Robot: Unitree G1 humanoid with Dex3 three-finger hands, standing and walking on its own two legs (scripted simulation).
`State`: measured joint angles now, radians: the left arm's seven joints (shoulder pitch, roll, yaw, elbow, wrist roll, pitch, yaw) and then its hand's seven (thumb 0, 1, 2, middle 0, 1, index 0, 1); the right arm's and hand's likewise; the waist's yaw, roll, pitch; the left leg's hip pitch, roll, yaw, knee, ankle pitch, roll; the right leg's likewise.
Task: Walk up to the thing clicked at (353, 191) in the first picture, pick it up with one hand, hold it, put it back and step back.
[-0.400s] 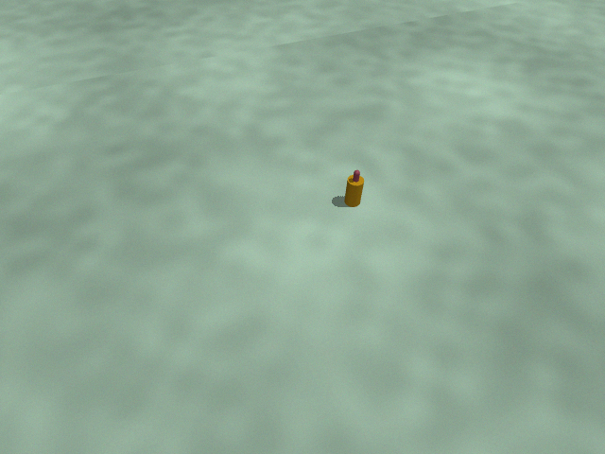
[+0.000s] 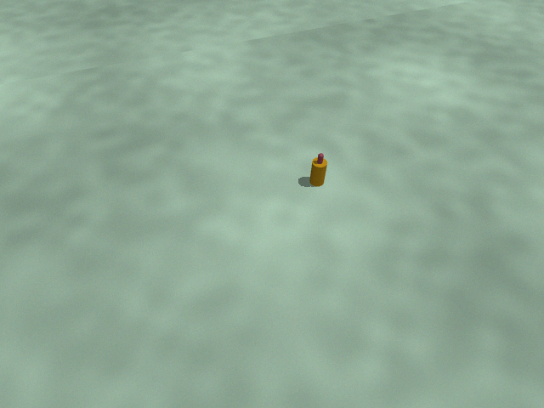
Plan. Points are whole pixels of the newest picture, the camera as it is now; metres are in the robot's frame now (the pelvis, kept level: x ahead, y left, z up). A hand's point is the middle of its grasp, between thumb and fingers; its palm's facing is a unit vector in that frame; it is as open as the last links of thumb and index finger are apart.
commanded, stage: stand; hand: left
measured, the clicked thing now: (318, 168) +1.30 -0.25 -0.69
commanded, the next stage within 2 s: walk up in 0.72 s
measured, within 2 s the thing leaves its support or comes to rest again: neither
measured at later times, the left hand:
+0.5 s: hand out of the picture +0.07 +0.25 -0.16, palm faces -0.02 -0.94 -0.34, open 7.4 cm
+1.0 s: hand out of the picture +0.15 +0.23 -0.14, palm faces -0.16 -0.90 -0.39, open 7.4 cm
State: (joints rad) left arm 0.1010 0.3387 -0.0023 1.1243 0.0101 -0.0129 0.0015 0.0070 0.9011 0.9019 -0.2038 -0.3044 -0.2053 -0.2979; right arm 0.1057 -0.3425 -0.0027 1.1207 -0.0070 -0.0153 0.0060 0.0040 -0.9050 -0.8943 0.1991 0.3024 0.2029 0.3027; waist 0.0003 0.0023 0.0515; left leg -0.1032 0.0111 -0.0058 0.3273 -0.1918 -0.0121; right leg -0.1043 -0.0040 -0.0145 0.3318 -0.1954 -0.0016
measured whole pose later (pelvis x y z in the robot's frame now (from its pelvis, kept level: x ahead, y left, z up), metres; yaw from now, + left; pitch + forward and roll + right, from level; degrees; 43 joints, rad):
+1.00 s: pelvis +0.05 -0.05 -0.02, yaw -9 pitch -3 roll +2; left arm 0.24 0.45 0.10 0.98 0.04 0.00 -0.12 0.01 0.90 0.90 -0.20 -0.30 -0.20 -0.30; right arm 0.25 -0.45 -0.10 0.98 -0.05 -0.06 0.04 0.00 -0.90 -0.89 0.20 0.30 0.21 0.30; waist 0.00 0.00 0.05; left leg -0.03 0.10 0.13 0.48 -0.39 -0.03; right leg -0.39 -0.11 -0.01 0.66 -0.30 -0.01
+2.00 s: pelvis +0.43 -0.20 -0.01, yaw -22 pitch -2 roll +0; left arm 0.27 0.38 0.03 0.84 0.00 -0.08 -0.05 0.01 0.90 0.90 -0.21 -0.30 -0.21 -0.30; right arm 0.30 -0.43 -0.05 0.85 -0.01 -0.05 0.06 0.01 -0.91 -0.89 0.20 0.30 0.20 0.30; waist 0.00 0.07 0.08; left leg -0.48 0.11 0.01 0.99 -0.31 0.01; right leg -0.24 0.01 -0.02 0.52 -0.25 -0.04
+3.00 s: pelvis +0.77 -0.28 -0.03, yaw -19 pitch -3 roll -1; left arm 0.36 0.43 0.02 0.85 0.01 -0.07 -0.01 0.01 0.90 0.90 -0.21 -0.31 -0.21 -0.30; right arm 0.22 -0.42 -0.07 0.85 -0.02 -0.04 0.07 0.00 -0.91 -0.89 0.20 0.30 0.20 0.30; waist 0.04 0.02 0.10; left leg -0.40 0.05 0.04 0.61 -0.17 0.02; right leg -0.20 -0.07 -0.08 0.66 -0.41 0.02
